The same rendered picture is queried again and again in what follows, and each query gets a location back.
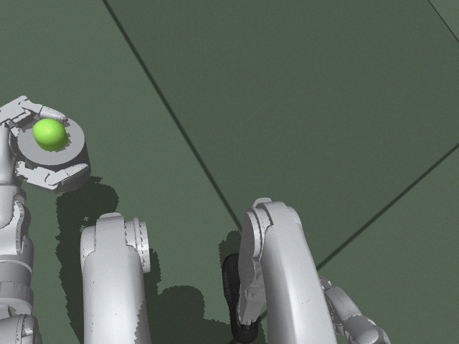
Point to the right robot arm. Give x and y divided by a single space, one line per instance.
362 330

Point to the bottle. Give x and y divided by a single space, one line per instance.
55 146

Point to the right robot foot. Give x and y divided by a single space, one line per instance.
231 284

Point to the left robot hand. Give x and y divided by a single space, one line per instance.
13 169

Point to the right robot hand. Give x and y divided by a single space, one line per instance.
340 305

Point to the left robot arm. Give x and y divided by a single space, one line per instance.
17 324

